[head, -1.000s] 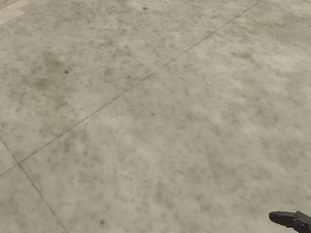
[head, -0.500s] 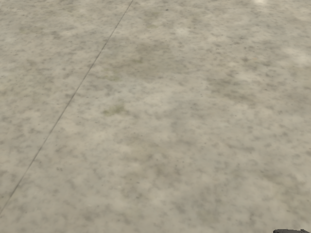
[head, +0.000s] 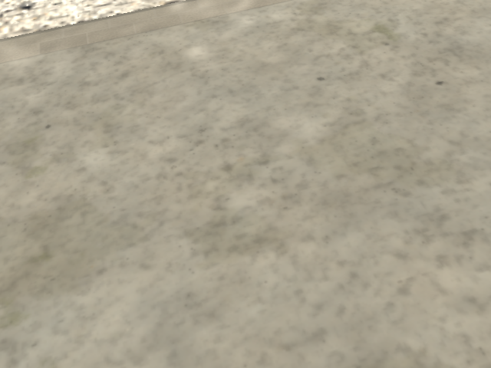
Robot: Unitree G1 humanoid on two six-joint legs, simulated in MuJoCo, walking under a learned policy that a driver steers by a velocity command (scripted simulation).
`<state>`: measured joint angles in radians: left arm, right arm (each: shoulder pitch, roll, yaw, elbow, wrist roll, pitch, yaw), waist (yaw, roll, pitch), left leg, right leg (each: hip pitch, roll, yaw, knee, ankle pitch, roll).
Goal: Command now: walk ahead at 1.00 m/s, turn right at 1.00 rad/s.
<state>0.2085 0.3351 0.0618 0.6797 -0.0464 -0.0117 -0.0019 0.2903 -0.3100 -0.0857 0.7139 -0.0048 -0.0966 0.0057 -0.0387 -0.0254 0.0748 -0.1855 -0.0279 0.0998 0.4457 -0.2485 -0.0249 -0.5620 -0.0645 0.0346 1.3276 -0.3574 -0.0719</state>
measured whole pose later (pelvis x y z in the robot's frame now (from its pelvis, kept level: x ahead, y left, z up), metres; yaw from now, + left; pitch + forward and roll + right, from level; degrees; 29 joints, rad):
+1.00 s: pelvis +0.83 -0.32 +0.00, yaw -58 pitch +0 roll +5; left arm 0.07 0.34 0.06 0.60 -0.04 -0.01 -0.02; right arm 0.44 -0.34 -0.10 0.82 0.00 -0.09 0.01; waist -0.10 -0.02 0.06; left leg 0.03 -0.03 0.18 0.31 -0.31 -0.02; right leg -0.79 -0.12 0.02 1.16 -0.21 -0.07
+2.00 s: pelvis +1.18 -1.22 -0.02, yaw -89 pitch +0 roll +5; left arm 0.04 0.31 0.05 0.62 -0.03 -0.02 -0.04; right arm 0.39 -0.34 -0.08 0.87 0.00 -0.09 0.00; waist -0.10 0.01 0.07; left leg 0.21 0.00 0.29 0.22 -0.41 -0.08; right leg -0.79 -0.13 -0.05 0.87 0.00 -0.10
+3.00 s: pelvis +0.86 -2.06 -0.04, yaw -147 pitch +0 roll +3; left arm 0.06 0.30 0.05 0.57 -0.05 -0.03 -0.06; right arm 0.39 -0.30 -0.06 0.83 0.00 -0.06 -0.01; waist -0.04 0.00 0.08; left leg 0.15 0.06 0.22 0.81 -0.41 -0.05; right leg -0.59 0.02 -0.10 0.78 -0.22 -0.18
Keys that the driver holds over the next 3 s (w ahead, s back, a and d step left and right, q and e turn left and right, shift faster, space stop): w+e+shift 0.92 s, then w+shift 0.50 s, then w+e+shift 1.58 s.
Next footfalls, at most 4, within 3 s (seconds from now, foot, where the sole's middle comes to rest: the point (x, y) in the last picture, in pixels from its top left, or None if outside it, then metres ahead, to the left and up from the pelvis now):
0.28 right None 0.42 -0.13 -0.77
0.72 left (319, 220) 0.90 -0.19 -0.77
1.18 right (477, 204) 0.92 -0.69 -0.77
1.62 left None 1.31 -1.07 -0.77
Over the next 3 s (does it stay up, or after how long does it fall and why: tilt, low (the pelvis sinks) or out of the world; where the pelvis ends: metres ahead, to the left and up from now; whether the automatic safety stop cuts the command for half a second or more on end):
stays up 0.86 -2.06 -0.04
